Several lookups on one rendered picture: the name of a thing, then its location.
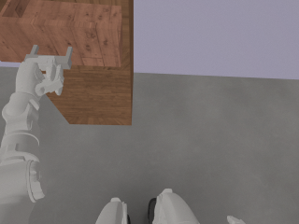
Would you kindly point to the robot left upper arm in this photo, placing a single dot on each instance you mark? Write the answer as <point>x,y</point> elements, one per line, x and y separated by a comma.
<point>21,185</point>

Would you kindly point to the drawer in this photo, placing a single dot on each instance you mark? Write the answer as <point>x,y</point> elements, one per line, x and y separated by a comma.
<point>93,31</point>

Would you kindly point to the robot left hand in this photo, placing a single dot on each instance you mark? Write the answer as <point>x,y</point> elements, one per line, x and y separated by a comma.
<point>30,79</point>

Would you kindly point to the left robot shin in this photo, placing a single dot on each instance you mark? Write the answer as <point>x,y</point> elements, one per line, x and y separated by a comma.
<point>116,199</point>

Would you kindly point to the robot left forearm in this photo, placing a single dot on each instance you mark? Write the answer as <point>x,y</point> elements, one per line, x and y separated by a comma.
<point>22,133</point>

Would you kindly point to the handle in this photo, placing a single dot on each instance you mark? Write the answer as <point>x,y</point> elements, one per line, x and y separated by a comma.
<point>65,61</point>

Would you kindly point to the robot left thigh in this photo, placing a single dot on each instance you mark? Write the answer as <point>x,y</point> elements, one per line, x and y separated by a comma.
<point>113,213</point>

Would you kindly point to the cabinet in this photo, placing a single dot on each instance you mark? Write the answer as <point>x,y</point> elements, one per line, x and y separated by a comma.
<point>100,95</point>

